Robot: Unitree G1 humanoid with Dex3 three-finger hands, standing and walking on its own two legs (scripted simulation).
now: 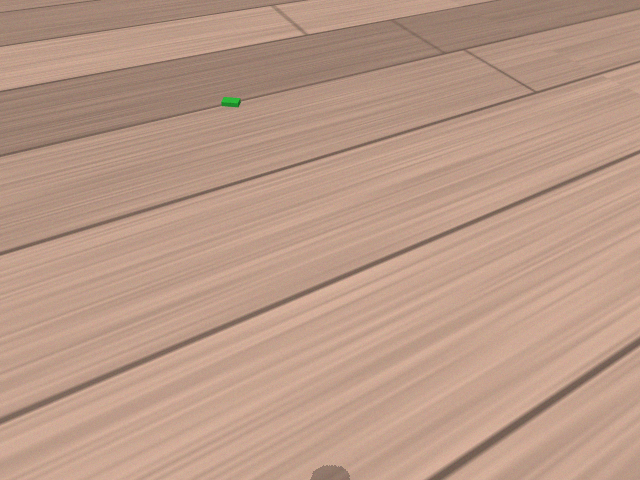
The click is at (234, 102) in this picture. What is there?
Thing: flat box
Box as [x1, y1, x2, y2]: [221, 97, 240, 106]
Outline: 221,101 222,105 238,106 240,102 239,98 223,97
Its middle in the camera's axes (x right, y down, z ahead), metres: -0.53 -0.81 +2.33
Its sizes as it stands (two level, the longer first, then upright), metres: 0.102 0.062 0.026
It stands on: the floor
